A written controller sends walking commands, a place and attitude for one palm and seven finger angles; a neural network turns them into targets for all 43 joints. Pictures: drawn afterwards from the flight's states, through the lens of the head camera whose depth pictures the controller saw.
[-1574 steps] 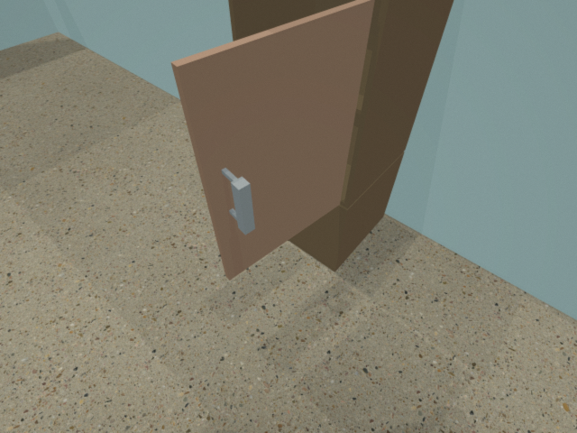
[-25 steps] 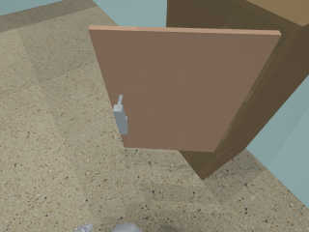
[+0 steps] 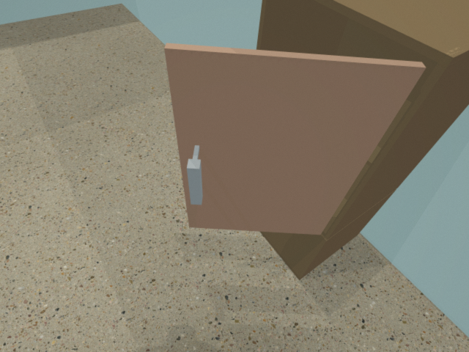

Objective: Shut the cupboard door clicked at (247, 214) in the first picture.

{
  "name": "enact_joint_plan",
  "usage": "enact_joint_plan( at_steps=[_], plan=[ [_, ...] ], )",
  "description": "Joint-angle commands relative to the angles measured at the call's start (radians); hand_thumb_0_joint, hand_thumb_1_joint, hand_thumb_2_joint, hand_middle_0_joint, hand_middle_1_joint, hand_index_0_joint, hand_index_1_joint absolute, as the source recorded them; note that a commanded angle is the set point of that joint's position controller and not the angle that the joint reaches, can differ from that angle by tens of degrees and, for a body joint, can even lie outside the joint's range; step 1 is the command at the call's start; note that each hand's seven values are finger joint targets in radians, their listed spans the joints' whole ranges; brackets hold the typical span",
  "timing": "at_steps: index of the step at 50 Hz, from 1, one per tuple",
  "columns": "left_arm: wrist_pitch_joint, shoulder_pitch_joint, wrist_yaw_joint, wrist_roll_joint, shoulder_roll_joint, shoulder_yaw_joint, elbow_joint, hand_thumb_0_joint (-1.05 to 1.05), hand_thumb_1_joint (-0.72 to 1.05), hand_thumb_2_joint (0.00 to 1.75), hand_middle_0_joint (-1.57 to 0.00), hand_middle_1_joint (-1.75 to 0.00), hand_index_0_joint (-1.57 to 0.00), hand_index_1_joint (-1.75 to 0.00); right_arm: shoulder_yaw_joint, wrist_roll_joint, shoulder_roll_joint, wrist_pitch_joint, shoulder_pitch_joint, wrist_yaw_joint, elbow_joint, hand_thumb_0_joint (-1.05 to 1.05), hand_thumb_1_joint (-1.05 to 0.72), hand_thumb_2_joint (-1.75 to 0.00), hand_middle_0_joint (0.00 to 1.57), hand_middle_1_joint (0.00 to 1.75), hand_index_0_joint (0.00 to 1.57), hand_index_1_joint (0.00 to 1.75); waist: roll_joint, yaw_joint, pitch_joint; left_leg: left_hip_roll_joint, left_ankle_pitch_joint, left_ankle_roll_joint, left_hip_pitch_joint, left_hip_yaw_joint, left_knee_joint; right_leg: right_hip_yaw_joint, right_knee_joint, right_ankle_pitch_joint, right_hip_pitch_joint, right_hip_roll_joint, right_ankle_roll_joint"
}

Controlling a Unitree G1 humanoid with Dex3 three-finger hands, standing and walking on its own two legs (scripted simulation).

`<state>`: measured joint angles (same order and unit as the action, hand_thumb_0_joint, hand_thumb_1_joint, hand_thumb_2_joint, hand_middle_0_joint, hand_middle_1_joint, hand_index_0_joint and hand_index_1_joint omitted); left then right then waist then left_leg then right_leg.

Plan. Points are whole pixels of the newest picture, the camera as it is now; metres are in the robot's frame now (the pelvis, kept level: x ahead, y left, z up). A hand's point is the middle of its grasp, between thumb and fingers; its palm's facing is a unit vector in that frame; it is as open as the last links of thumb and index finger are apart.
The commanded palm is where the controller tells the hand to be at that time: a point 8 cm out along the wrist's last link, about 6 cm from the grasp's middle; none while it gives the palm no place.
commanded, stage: come to a stop and stand still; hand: left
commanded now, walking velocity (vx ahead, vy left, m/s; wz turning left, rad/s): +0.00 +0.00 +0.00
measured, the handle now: (196, 175) +0.48 +0.11 -0.04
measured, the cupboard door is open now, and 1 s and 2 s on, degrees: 53 53 53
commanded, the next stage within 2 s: look again from close up in 0.56 s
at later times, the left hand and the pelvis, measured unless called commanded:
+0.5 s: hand out of the picture -0.01 +0.12 -0.18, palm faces +0.04 -0.99 -0.16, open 7.3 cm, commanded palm none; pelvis +0.00 -0.04 +0.00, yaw +1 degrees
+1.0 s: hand out of the picture +0.03 +0.17 -0.18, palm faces +0.04 -0.97 -0.23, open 7.4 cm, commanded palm none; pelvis +0.01 -0.02 -0.01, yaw +1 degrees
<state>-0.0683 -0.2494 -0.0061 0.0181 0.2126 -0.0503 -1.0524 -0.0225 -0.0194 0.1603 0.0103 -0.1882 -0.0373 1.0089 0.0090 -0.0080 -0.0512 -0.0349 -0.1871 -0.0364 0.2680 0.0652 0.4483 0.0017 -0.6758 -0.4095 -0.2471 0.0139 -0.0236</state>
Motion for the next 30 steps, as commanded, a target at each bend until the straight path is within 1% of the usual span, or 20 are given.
enact_joint_plan(
  at_steps=[1, 2, 3, 4, 5, 6, 7, 8, 9, 11, 12, 15, 16, 17, 19, 21, 22, 24, 28, 30],
  plan=[
    [0.044, -0.086, -0.011, 0.002, 0.046, 0.000, 0.016, 0.00, 0.90, 0.90, -0.20, -0.30, -0.20, -0.30, -0.041, 0.009, 0.158, -0.006, -0.063, -0.002, 0.000, 0.00, -0.90, -0.90, 0.20, 0.30, 0.20, 0.30, -0.081, 0.020, 0.055, -0.153, -0.008, -0.041, 0.014, -0.190, -0.110, -0.005, 0.327, 0.201, 0.147, 0.013, 0.024],
    [0.052, -0.086, -0.016, 0.004, 0.070, 0.000, 0.009, 0.00, 0.90, 0.90, -0.20, -0.30, -0.20, -0.30, -0.036, 0.013, 0.126, -0.006, -0.066, 0.004, 0.001, 0.00, -0.90, -0.90, 0.20, 0.30, 0.20, 0.30, -0.020, 0.013, 0.033, -0.094, -0.084, 0.001, 0.058, -0.140, -0.078, -0.096, 0.370, 0.173, 0.146, 0.086, 0.051],
    [0.056, -0.057, -0.017, 0.001, 0.099, 0.002, 0.012, 0.00, 0.90, 0.90, -0.20, -0.30, -0.20, -0.30, -0.026, 0.014, 0.097, -0.002, -0.070, 0.010, 0.003, 0.00, -0.90, -0.90, 0.20, 0.30, 0.20, 0.30, 0.016, -0.004, 0.011, -0.041, -0.135, 0.031, 0.027, -0.090, -0.055, -0.150, 0.407, 0.083, 0.058, 0.158, 0.087],
    [0.056, -0.033, -0.016, 0.001, 0.118, 0.004, 0.018, 0.00, 0.90, 0.90, -0.20, -0.30, -0.20, -0.30, -0.021, 0.012, 0.085, -0.002, -0.084, 0.017, 0.007, 0.00, -0.90, -0.90, 0.20, 0.30, 0.20, 0.30, -0.011, -0.020, 0.021, -0.014, -0.082, 0.040, -0.045, -0.075, -0.052, -0.152, 0.402, 0.058, -0.012, 0.172, 0.093],
    [0.069, -0.021, -0.017, -0.002, 0.104, 0.007, 0.005, 0.00, 0.90, 0.90, -0.20, -0.30, -0.20, -0.30, -0.014, 0.003, 0.075, 0.000, -0.089, 0.014, 0.025, 0.00, -0.90, -0.90, 0.20, 0.30, 0.20, 0.30, 0.123, -0.019, 0.021, -0.009, -0.036, 0.043, -0.073, -0.058, -0.027, -0.157, 0.420, 0.077, -0.036, 0.143, 0.094],
    [0.074, -0.014, -0.018, -0.004, 0.090, 0.011, -0.002, 0.00, 0.90, 0.90, -0.20, -0.30, -0.20, -0.30, -0.014, 0.003, 0.079, -0.001, -0.102, 0.015, 0.037, 0.00, -0.90, -0.90, 0.20, 0.30, 0.20, 0.30, 0.171, -0.020, 0.001, -0.017, -0.015, 0.042, -0.088, -0.055, -0.022, -0.137, 0.434, 0.094, -0.049, 0.141, 0.093],
    [0.075, -0.007, -0.019, -0.005, 0.076, 0.017, -0.007, 0.00, 0.90, 0.90, -0.20, -0.30, -0.20, -0.30, -0.011, 0.002, 0.082, -0.004, -0.115, 0.015, 0.054, 0.00, -0.90, -0.90, 0.20, 0.30, 0.20, 0.30, 0.158, -0.023, -0.025, -0.026, 0.025, 0.041, -0.099, -0.060, -0.031, -0.127, 0.425, 0.122, -0.062, 0.134, 0.089],
    [0.076, -0.011, -0.020, -0.008, 0.063, 0.021, -0.010, 0.00, 0.90, 0.90, -0.20, -0.30, -0.20, -0.30, -0.010, 0.002, 0.085, -0.008, -0.134, 0.015, 0.072, 0.00, -0.90, -0.90, 0.20, 0.30, 0.20, 0.30, 0.111, -0.024, -0.017, -0.040, 0.066, 0.039, -0.118, -0.069, -0.047, -0.111, 0.406, 0.147, -0.051, 0.116, 0.081],
    [0.075, -0.017, -0.022, -0.011, 0.060, 0.021, -0.016, 0.00, 0.90, 0.90, -0.20, -0.30, -0.20, -0.30, -0.009, 0.004, 0.088, -0.011, -0.149, 0.013, 0.085, 0.00, -0.90, -0.90, 0.20, 0.30, 0.20, 0.30, 0.065, -0.019, -0.016, -0.053, 0.089, 0.037, -0.111, -0.076, -0.061, -0.096, 0.392, 0.163, -0.023, 0.101, 0.071],
    [0.072, -0.041, -0.024, -0.012, 0.051, 0.022, -0.028, 0.00, 0.90, 0.90, -0.20, -0.30, -0.20, -0.30, -0.005, 0.005, 0.085, -0.011, -0.152, 0.010, 0.099, 0.00, -0.90, -0.90, 0.20, 0.30, 0.20, 0.30, 0.030, -0.007, -0.036, -0.061, 0.091, 0.037, -0.092, -0.079, -0.072, -0.086, 0.394, 0.171, 0.003, 0.089, 0.066],
    [0.071, -0.041, -0.025, -0.013, 0.049, 0.023, -0.033, 0.00, 0.90, 0.90, -0.20, -0.30, -0.20, -0.30, -0.002, 0.005, 0.082, -0.010, -0.156, 0.009, 0.106, 0.00, -0.90, -0.90, 0.20, 0.30, 0.20, 0.30, 0.017, -0.007, -0.050, -0.058, 0.085, 0.039, -0.081, -0.080, -0.079, -0.090, 0.392, 0.172, 0.009, 0.087, 0.066],
    [0.068, -0.052, -0.026, -0.015, 0.041, 0.022, -0.040, 0.00, 0.90, 0.90, -0.20, -0.30, -0.20, -0.30, -0.001, 0.004, 0.074, -0.007, -0.173, 0.006, 0.119, 0.00, -0.90, -0.90, 0.20, 0.30, 0.20, 0.30, 0.010, -0.005, -0.061, -0.056, 0.056, 0.042, -0.073, -0.078, -0.088, -0.089, 0.402, 0.138, 0.012, 0.086, 0.067],
    [0.068, -0.060, -0.027, -0.014, 0.038, 0.022, -0.044, 0.00, 0.90, 0.90, -0.20, -0.30, -0.20, -0.30, 0.000, 0.005, 0.069, -0.006, -0.178, 0.005, 0.122, 0.00, -0.90, -0.90, 0.20, 0.30, 0.20, 0.30, 0.022, -0.002, -0.073, -0.056, 0.046, 0.041, -0.072, -0.075, -0.086, -0.086, 0.411, 0.125, 0.007, 0.085, 0.067],
    [0.068, -0.060, -0.027, -0.014, 0.033, 0.023, -0.045, 0.00, 0.90, 0.90, -0.20, -0.30, -0.20, -0.30, 0.000, 0.004, 0.066, -0.005, -0.185, 0.005, 0.124, 0.00, -0.90, -0.90, 0.20, 0.30, 0.20, 0.30, 0.019, -0.006, -0.075, -0.054, 0.043, 0.043, -0.069, -0.075, -0.086, -0.091, 0.412, 0.119, 0.005, 0.086, 0.068],
    [0.069, -0.068, -0.027, -0.015, 0.032, 0.022, -0.046, 0.00, 0.90, 0.90, -0.20, -0.30, -0.20, -0.30, 0.000, 0.003, 0.063, -0.005, -0.194, 0.003, 0.128, 0.00, -0.90, -0.90, 0.20, 0.30, 0.20, 0.30, 0.020, -0.006, -0.057, -0.054, 0.051, 0.043, -0.076, -0.073, -0.081, -0.089, 0.408, 0.126, 0.012, 0.087, 0.069],
    [0.070, -0.081, -0.028, -0.014, 0.023, 0.023, -0.050, 0.00, 0.90, 0.90, -0.20, -0.30, -0.20, -0.30, -0.001, 0.005, 0.057, -0.004, -0.192, 0.002, 0.128, 0.00, -0.90, -0.90, 0.20, 0.30, 0.20, 0.30, 0.033, -0.001, -0.065, -0.056, 0.052, 0.041, -0.085, -0.071, -0.074, -0.086, 0.415, 0.127, 0.005, 0.085, 0.070],
    [0.071, -0.080, -0.028, -0.014, 0.020, 0.022, -0.049, 0.00, 0.90, 0.90, -0.20, -0.30, -0.20, -0.30, -0.001, 0.004, 0.056, -0.005, -0.200, 0.002, 0.128, 0.00, -0.90, -0.90, 0.20, 0.30, 0.20, 0.30, 0.033, -0.007, -0.060, -0.055, 0.059, 0.043, -0.080, -0.072, -0.073, -0.086, 0.410, 0.138, 0.010, 0.086, 0.069],
    [0.072, -0.092, -0.029, -0.014, 0.011, 0.023, -0.053, 0.00, 0.90, 0.90, -0.20, -0.30, -0.20, -0.30, -0.001, 0.004, 0.054, -0.007, -0.195, 0.000, 0.128, 0.00, -0.90, -0.90, 0.20, 0.30, 0.20, 0.30, 0.019, -0.005, -0.050, -0.057, 0.075, 0.041, -0.092, -0.072, -0.068, -0.084, 0.403, 0.163, 0.012, 0.086, 0.069],
    [0.076, -0.109, -0.032, -0.013, -0.002, 0.022, -0.057, 0.00, 0.90, 0.90, -0.20, -0.30, -0.20, -0.30, -0.002, 0.006, 0.050, -0.011, -0.194, -0.004, 0.128, 0.00, -0.90, -0.90, 0.20, 0.30, 0.20, 0.30, 0.015, -0.004, -0.033, -0.066, 0.119, 0.037, -0.101, -0.076, -0.062, -0.075, 0.383, 0.248, 0.041, 0.082, 0.068],
    [0.076, -0.119, -0.032, -0.012, -0.002, 0.022, -0.060, 0.00, 0.90, 0.90, -0.20, -0.30, -0.20, -0.30, -0.002, 0.008, 0.051, -0.013, -0.185, -0.005, 0.126, 0.00, -0.90, -0.90, 0.20, 0.30, 0.20, 0.30, 0.002, -0.002, -0.025, -0.067, 0.133, 0.035, -0.108, -0.078, -0.060, -0.069, 0.375, 0.273, 0.049, 0.081, 0.065]
  ],
)
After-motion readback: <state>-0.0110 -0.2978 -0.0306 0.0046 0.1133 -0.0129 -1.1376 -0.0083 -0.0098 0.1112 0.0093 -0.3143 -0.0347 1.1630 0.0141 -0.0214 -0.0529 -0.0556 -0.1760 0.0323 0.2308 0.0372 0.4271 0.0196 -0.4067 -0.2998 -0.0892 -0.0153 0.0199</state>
